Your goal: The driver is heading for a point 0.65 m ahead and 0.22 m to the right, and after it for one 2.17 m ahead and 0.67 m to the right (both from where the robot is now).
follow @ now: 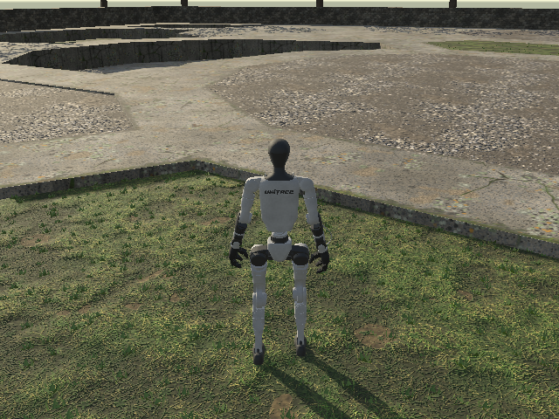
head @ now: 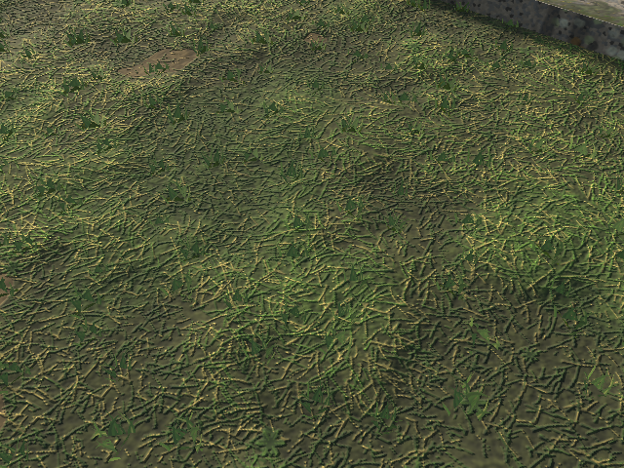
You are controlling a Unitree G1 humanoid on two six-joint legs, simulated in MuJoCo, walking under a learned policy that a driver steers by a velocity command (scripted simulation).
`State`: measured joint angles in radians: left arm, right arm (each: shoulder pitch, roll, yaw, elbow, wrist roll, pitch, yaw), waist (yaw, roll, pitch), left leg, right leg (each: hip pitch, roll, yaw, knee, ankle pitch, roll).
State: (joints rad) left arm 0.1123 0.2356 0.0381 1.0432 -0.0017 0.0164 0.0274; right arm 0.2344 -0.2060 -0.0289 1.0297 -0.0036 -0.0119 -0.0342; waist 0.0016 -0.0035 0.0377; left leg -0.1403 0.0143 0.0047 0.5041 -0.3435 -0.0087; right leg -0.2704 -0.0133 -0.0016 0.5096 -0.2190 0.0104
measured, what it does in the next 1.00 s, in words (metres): walks ahead: left foot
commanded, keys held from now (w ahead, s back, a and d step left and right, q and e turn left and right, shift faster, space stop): no key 0.10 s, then w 0.56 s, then w+e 0.34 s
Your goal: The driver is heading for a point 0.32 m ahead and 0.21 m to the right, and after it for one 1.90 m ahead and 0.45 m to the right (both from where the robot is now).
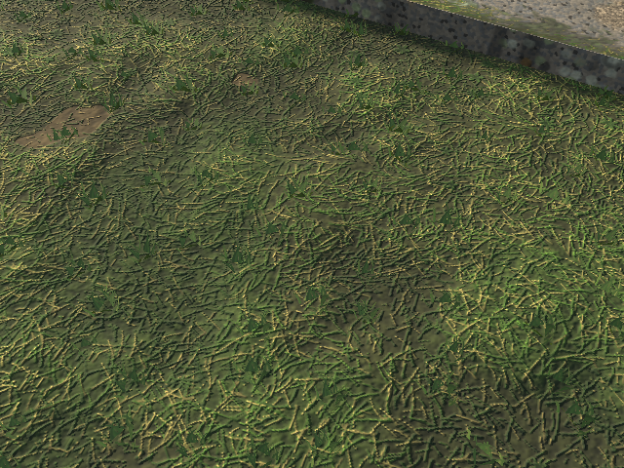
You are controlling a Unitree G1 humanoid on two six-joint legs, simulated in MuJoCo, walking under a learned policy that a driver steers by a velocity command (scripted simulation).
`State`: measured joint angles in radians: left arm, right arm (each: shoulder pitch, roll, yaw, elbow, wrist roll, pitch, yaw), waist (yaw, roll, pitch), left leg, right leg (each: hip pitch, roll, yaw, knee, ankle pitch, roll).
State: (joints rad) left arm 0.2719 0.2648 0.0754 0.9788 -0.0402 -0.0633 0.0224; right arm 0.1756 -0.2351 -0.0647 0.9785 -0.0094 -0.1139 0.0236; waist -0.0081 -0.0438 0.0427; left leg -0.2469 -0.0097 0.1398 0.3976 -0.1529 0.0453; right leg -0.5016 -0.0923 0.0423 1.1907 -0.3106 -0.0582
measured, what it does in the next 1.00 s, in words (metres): walks ahead, turning right: right foot, then left foot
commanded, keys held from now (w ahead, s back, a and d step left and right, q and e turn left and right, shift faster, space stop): w+e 0.54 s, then w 0.46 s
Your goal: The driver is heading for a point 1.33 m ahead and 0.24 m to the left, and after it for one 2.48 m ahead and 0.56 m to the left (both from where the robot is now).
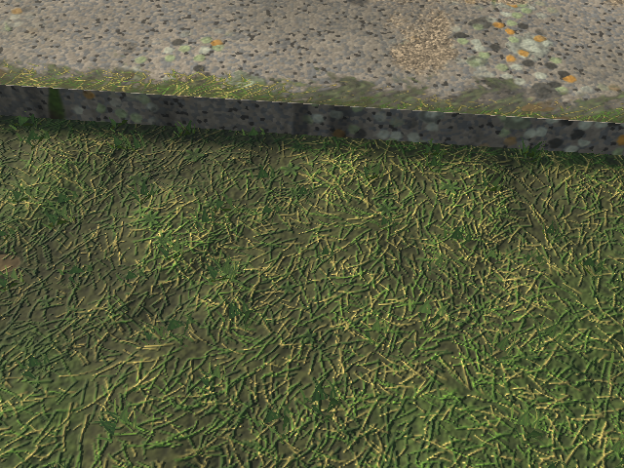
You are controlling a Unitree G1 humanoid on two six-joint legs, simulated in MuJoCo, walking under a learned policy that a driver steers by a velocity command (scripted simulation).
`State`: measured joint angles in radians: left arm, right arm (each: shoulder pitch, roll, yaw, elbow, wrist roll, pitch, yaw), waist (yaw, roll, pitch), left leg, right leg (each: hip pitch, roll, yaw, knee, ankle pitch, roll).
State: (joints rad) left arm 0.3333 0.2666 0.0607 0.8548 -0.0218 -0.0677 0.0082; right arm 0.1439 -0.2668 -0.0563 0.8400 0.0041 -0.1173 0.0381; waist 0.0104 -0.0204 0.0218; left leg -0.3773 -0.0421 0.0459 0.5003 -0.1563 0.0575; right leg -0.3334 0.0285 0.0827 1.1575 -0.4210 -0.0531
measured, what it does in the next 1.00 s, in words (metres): walks ahead: right foot, then left foot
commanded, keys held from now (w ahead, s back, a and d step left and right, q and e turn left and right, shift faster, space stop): w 1.00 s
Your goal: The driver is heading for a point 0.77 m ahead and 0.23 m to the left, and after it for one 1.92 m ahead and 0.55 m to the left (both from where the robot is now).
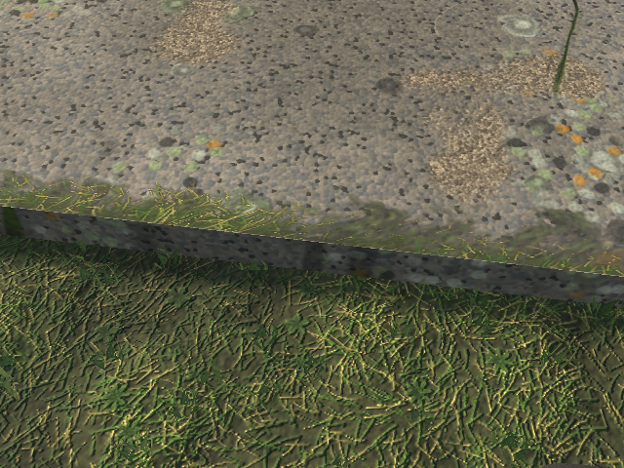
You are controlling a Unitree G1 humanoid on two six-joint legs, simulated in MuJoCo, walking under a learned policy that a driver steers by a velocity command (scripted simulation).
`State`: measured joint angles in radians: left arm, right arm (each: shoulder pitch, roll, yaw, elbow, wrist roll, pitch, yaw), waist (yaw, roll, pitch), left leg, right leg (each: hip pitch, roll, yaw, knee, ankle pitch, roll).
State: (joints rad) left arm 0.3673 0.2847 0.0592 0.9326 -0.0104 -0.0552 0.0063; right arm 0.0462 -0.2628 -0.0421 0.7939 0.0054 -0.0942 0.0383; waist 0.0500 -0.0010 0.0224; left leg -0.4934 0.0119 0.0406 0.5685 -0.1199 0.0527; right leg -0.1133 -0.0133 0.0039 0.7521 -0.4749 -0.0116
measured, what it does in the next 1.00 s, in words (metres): walks ahead, turning left: right foot, then left foot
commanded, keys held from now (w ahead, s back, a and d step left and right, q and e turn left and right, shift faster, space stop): w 0.36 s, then w+q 0.64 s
